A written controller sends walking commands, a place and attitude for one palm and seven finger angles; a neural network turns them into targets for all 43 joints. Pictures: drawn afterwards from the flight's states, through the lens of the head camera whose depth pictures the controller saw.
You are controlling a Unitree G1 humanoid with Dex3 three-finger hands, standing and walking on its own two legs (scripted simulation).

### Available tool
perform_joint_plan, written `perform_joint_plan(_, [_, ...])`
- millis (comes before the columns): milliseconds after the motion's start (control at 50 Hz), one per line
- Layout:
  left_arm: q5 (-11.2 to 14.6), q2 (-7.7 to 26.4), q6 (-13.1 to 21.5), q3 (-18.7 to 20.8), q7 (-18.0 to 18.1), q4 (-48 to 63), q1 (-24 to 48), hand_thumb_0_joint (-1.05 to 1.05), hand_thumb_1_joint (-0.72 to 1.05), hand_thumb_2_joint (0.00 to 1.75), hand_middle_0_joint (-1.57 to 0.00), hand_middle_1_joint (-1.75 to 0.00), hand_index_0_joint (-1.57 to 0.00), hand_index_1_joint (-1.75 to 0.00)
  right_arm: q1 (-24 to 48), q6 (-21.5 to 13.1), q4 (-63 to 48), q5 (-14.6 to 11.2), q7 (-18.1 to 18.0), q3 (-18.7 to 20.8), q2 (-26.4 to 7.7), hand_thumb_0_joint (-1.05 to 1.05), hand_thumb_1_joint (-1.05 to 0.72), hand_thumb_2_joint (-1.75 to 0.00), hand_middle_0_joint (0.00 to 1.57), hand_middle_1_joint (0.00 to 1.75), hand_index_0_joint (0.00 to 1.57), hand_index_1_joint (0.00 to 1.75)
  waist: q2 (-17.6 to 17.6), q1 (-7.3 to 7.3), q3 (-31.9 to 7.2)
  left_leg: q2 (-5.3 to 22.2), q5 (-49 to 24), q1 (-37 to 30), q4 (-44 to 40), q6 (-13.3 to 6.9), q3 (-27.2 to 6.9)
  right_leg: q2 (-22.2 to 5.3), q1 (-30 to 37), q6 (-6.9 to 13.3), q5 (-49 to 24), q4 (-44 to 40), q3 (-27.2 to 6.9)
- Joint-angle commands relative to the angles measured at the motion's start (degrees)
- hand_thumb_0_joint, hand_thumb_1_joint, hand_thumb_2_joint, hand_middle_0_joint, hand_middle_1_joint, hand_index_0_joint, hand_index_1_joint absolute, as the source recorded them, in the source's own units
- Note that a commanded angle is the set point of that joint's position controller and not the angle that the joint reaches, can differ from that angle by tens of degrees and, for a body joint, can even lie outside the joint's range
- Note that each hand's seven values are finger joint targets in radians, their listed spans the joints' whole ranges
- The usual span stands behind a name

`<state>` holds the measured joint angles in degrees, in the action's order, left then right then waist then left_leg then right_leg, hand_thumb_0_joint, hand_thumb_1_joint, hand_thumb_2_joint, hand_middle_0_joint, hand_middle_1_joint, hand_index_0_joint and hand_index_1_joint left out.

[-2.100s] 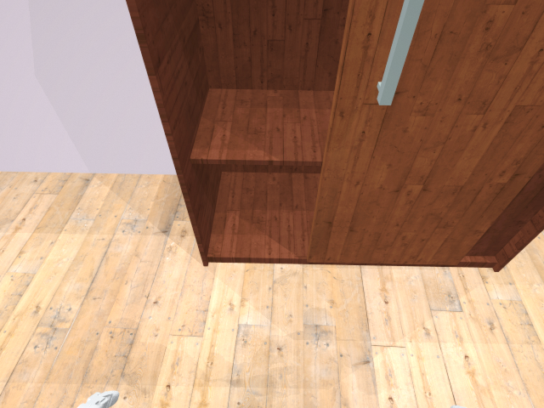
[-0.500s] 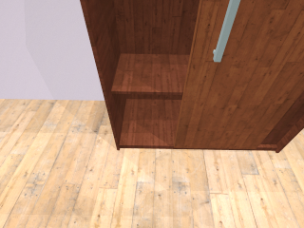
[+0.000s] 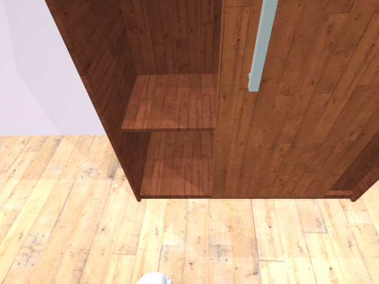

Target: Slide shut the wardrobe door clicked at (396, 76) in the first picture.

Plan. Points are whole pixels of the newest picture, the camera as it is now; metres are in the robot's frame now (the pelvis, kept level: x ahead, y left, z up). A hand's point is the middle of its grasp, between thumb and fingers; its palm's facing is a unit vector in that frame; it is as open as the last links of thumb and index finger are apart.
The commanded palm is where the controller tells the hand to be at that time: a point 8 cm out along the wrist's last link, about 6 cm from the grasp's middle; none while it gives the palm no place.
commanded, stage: take the last steps up to it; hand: right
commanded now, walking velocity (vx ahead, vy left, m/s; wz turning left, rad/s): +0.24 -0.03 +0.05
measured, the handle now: (261, 31) +0.66 -0.14 +0.22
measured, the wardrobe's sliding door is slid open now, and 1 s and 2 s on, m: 0.42 0.42 0.42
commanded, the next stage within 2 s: come to a stop and stand still in 0.18 s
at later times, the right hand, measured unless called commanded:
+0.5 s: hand (275, 257) +0.24 -0.19 -0.18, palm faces +0.04 +0.97 -0.24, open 7.2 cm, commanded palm none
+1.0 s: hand (312, 276) +0.20 -0.28 -0.19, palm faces +0.01 +0.98 -0.18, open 7.4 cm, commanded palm none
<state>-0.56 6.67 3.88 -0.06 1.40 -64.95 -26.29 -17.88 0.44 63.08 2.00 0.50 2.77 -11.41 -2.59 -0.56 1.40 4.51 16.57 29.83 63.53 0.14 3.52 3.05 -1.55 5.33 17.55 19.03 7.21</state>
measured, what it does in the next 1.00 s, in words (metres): walks ahead: left foot, then right foot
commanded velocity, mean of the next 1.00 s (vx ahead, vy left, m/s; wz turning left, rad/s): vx -0.07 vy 0.06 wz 0.01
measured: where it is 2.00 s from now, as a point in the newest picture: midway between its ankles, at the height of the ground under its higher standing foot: outside the picture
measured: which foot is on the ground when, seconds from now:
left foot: up 0.00-0.26, down 0.28-0.74, up 0.76-1.00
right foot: down 0.00-0.30, up 0.32-0.72, down 0.74-1.00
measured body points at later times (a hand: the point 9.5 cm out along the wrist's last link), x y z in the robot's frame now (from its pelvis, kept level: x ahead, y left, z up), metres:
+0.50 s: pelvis +0.17 -0.01 -0.01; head +0.20 +0.00 +0.44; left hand +0.19 +0.21 -0.17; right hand +0.23 -0.24 -0.16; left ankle +0.21 +0.05 -0.74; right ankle +0.16 -0.15 -0.68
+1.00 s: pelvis +0.17 -0.08 +0.01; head +0.21 -0.13 +0.45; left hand +0.21 +0.16 -0.12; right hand +0.20 -0.33 -0.17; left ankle +0.08 +0.10 -0.63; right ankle +0.18 -0.17 -0.74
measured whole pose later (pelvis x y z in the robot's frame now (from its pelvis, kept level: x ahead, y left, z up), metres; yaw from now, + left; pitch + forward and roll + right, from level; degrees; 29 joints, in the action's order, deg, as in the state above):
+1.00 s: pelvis +0.17 -0.08 +0.01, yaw +2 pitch +1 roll +3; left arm -1.1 7.4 -0.2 1.3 3.3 -57.7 -12.1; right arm -13.8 4.1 57.7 1.7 -1.0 4.9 -14.6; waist -4.1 0.1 3.1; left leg -0.8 19.5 25.0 66.5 3.5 -4.6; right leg -3.2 -14.1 2.1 11.5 24.0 4.5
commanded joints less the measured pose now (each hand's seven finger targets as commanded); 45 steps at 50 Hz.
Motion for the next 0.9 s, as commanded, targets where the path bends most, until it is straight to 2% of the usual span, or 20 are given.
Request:
perform_joint_plan(0, [0.2,7.2,1.6,1.3,1.4,-0.4,-6.6,0.00,0.90,0.90,-0.20,-0.30,-0.20,-0.30,3.3,-1.2,-4.6,-0.5,0.1,0.4,-1.2,0.00,-0.90,-0.90,0.20,0.30,0.20,0.30,7.6,0.20,5.8,0.3,-3.6,10.2,-2.7,0.1,1.0,-15.1,4.0,0.9,-40.7,-7.2,-9.1])
perform_joint_plan(120, [-0.1,5.6,1.0,1.2,1.8,-2.7,-9.3,0.00,0.90,0.90,-0.20,-0.30,-0.20,-0.30,10.8,-1.9,-7.1,-0.9,-0.2,-0.2,0.7,0.00,-0.90,-0.90,0.20,0.30,0.20,0.30,8.8,-1.27,7.6,-3.9,-6.0,1.8,-20.6,-1.9,6.3,-13.4,4.2,-0.4,-56.4,-4.0,-5.4])
perform_joint_plan(160, [0.0,6.4,0.6,1.6,1.9,-3.1,-9.3,0.00,0.90,0.90,-0.20,-0.30,-0.20,-0.30,8.6,-2.1,-6.6,-0.8,-0.7,0.0,0.4,0.00,-0.90,-0.90,0.20,0.30,0.20,0.30,9.3,0.00,5.8,-6.0,-4.4,-3.1,-22.8,-3.5,7.2,-14.3,5.0,-1.0,-66.4,0.8,-5.4])
perform_joint_plan(220, [0.3,7.7,0.3,2.3,2.0,-2.0,-5.8,0.00,0.90,0.90,-0.20,-0.30,-0.20,-0.30,-2.5,-2.7,-3.9,-0.4,-1.5,0.9,-1.4,0.00,-0.90,-0.90,0.20,0.30,0.20,0.30,9.0,5.31,1.3,-7.1,-6.0,-15.9,-28.6,-5.3,6.2,-14.3,2.5,-1.8,-68.0,14.0,-4.9])
perform_joint_plan(240, [0.7,7.5,0.3,2.5,1.9,-1.1,-4.0,0.00,0.90,0.90,-0.20,-0.30,-0.20,-0.30,-9.0,-3.2,-2.1,-0.3,-1.7,1.7,-3.2,0.00,-0.90,-0.90,0.20,0.30,0.20,0.30,7.4,8.48,-1.3,-4.5,-11.6,-27.3,-32.7,-7.0,3.2,-12.9,-5.1,-3.0,-59.4,24.7,-4.5])
perform_joint_plan(260, [1.3,5.5,0.4,2.6,1.4,0.1,-4.6,0.00,0.90,0.90,-0.20,-0.30,-0.20,-0.30,-15.2,-3.9,-0.7,-0.1,-2.3,2.8,-7.5,0.00,-0.90,-0.90,0.20,0.30,0.20,0.30,-2.1,9.98,-6.3,9.9,-25.4,-39.0,-35.0,-13.9,-15.6,-6.0,-18.4,-4.4,-30.8,44.1,-2.3])
perform_joint_plan(280, [1.3,4.4,0.2,2.5,1.4,1.1,-6.7,0.00,0.90,0.90,-0.20,-0.30,-0.20,-0.30,-15.0,-4.1,-0.7,-1.4,-2.5,2.8,-9.2,0.00,-0.90,-0.90,0.20,0.30,0.20,0.30,-5.5,5.98,-9.6,23.1,-45.7,-39.8,-41.4,-20.5,-32.2,0.5,-25.4,-4.5,14.7,60.8,-3.4])
perform_joint_plan(300, [0.8,4.4,-0.8,2.7,1.6,1.1,-4.1,0.00,0.90,0.90,-0.20,-0.30,-0.20,-0.30,-8.8,-3.5,-2.4,-1.8,-3.0,2.3,-6.9,0.00,-0.90,-0.90,0.20,0.30,0.20,0.30,1.4,4.50,-3.9,21.3,-46.7,-30.3,-43.6,-19.7,-24.8,-3.6,-23.4,-3.4,13.0,58.7,-10.8])
perform_joint_plan(320, [0.4,3.0,-1.7,2.4,1.2,1.2,-2.2,0.00,0.90,0.90,-0.20,-0.30,-0.20,-0.30,-2.2,-3.5,-4.2,-1.4,-3.2,1.3,-5.0,0.00,-0.90,-0.90,0.20,0.30,0.20,0.30,-1.0,2.81,1.5,17.9,-46.7,-19.7,-44.8,-16.8,-18.6,-5.6,-21.7,-3.9,10.0,55.3,-10.5])
perform_joint_plan(360, [0.5,0.8,-3.9,2.0,1.1,1.5,-1.2,0.00,0.90,0.90,-0.20,-0.30,-0.20,-0.30,3.4,-3.3,-5.9,-1.2,-3.7,-0.1,-2.0,0.00,-0.90,-0.90,0.20,0.30,0.20,0.30,3.5,-1.46,2.9,14.2,-46.2,-7.8,-45.7,-14.0,-9.5,-6.9,-16.2,-4.6,7.9,49.4,-10.4])
perform_joint_plan(400, [0.5,-0.6,-6.0,2.3,0.8,1.7,-1.4,0.00,0.90,0.90,-0.20,-0.30,-0.20,-0.30,5.2,-2.5,-7.2,-0.7,-4.1,0.3,-2.0,0.00,-0.90,-0.90,0.20,0.30,0.20,0.30,2.2,-3.04,2.2,12.0,-42.1,-5.3,-45.5,-12.7,-3.5,-6.8,-14.9,-5.6,8.1,42.6,-8.7])
perform_joint_plan(560, [-0.1,4.9,-7.0,3.7,0.3,7.4,10.0,0.00,0.90,0.90,-0.20,-0.30,-0.20,-0.30,4.5,-0.3,-9.3,-0.4,-3.1,2.2,-7.2,0.00,-0.90,-0.90,0.20,0.30,0.20,0.30,-6.8,0.01,-3.5,10.5,-47.5,-17.4,-39.9,-12.0,-4.6,-4.7,-21.4,-8.2,6.5,35.9,-6.1])
perform_joint_plan(640, [0.1,5.8,-6.0,3.8,0.3,8.6,11.6,0.00,0.90,0.90,-0.20,-0.30,-0.20,-0.30,4.8,0.5,-10.1,0.0,-3.0,2.6,-8.7,0.00,-0.90,-0.90,0.20,0.30,0.20,0.30,-7.2,0.26,-5.8,9.2,-41.6,-20.8,-36.8,-11.0,-5.1,-4.1,-17.9,-7.9,4.3,24.4,-4.8])
perform_joint_plan(680, [0.1,6.2,-5.3,3.8,0.2,7.7,9.2,0.00,0.90,0.90,-0.20,-0.30,-0.20,-0.30,5.0,0.9,-9.7,-0.5,-2.9,2.5,-8.2,0.00,-0.90,-0.90,0.20,0.30,0.20,0.30,-6.3,-0.84,-7.1,6.9,-32.6,-19.6,-33.2,-7.7,-4.0,-4.6,-10.4,-7.4,-7.7,11.3,-4.1])
perform_joint_plan(700, [-0.2,8.6,-4.7,4.0,0.4,7.1,7.3,0.00,0.90,0.90,-0.20,-0.30,-0.20,-0.30,4.0,1.2,-10.0,-0.8,-2.9,2.1,-6.7,0.00,-0.90,-0.90,0.20,0.30,0.20,0.30,-0.4,-1.51,-8.1,4.7,-22.5,-16.6,-28.8,-4.9,-2.7,-8.8,-4.3,-6.7,-18.3,4.4,-6.2])
perform_joint_plan(720, [-0.8,14.0,-4.0,4.7,0.7,8.4,7.8,0.00,0.90,0.90,-0.20,-0.30,-0.20,-0.30,0.7,1.5,-10.5,-1.3,-2.7,1.5,-3.0,0.00,-0.90,-0.90,0.20,0.30,0.20,0.30,15.0,-0.47,-8.0,-2.4,2.5,-5.8,-20.5,-0.7,0.7,-23.2,-0.3,-1.5,-40.3,1.6,-22.6])
perform_joint_plan(740, [-0.9,16.2,-4.4,5.0,1.3,9.5,8.0,0.00,0.90,0.90,-0.20,-0.30,-0.20,-0.30,1.4,1.8,-10.9,-0.8,-3.0,1.2,-3.6,0.00,-0.90,-0.90,0.20,0.30,0.20,0.30,16.0,-1.32,-6.3,-5.9,20.0,-3.9,-7.7,-0.2,-3.4,-29.8,-4.2,5.0,-55.1,1.4,-27.0])
perform_joint_plan(760, [-1.2,16.1,-4.5,4.7,2.0,9.6,8.7,0.00,0.90,0.90,-0.20,-0.30,-0.20,-0.30,2.1,2.5,-10.8,-0.6,-3.0,1.7,-4.6,0.00,-0.90,-0.90,0.20,0.30,0.20,0.30,10.9,-1.13,-4.5,-5.3,18.8,-3.5,0.1,-0.4,-8.0,-29.7,-7.6,6.6,-54.1,1.5,-22.9])
perform_joint_plan(780, [-1.1,14.5,-4.0,4.2,2.7,9.9,10.9,0.00,0.90,0.90,-0.20,-0.30,-0.20,-0.30,1.3,3.1,-10.0,-0.5,-2.9,2.1,-4.8,0.00,-0.90,-0.90,0.20,0.30,0.20,0.30,13.3,0.35,-3.1,-5.2,15.5,-2.3,3.8,0.0,-10.2,-27.0,-10.6,5.5,-50.9,0.3,-21.3])
perform_joint_plan(880, [-0.5,11.1,-3.2,3.4,2.8,10.2,12.2,0.00,0.90,0.90,-0.20,-0.30,-0.20,-0.30,-1.4,3.0,-7.1,-0.5,-1.5,2.7,-5.7,0.00,-0.90,-0.90,0.20,0.30,0.20,0.30,9.0,1.05,-4.5,-5.3,2.4,0.0,8.5,3.0,-8.9,-19.1,-4.5,1.3,-37.0,-0.2,-12.8])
